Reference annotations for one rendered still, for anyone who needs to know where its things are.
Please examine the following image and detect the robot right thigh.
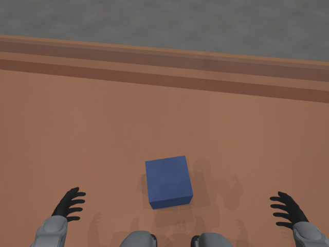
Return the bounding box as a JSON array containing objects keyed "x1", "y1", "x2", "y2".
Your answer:
[{"x1": 194, "y1": 233, "x2": 234, "y2": 247}]

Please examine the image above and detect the carton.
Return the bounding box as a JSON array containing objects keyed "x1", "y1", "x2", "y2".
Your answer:
[{"x1": 145, "y1": 155, "x2": 193, "y2": 209}]

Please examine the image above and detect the robot right hand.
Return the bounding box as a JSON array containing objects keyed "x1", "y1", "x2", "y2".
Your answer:
[{"x1": 270, "y1": 191, "x2": 309, "y2": 230}]

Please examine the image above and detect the robot right forearm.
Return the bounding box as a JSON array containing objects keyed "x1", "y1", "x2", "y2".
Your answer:
[{"x1": 293, "y1": 221, "x2": 329, "y2": 247}]

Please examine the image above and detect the robot left thigh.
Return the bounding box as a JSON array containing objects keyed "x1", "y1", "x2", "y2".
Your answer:
[{"x1": 120, "y1": 231, "x2": 156, "y2": 247}]

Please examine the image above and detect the robot left hand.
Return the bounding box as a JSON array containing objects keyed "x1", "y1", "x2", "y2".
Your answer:
[{"x1": 52, "y1": 187, "x2": 86, "y2": 222}]

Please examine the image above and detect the robot left forearm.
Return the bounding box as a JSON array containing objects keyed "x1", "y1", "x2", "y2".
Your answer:
[{"x1": 30, "y1": 215, "x2": 68, "y2": 247}]

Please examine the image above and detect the robot thigh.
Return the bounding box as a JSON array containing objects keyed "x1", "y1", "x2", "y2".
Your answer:
[
  {"x1": 120, "y1": 231, "x2": 156, "y2": 247},
  {"x1": 194, "y1": 233, "x2": 234, "y2": 247}
]

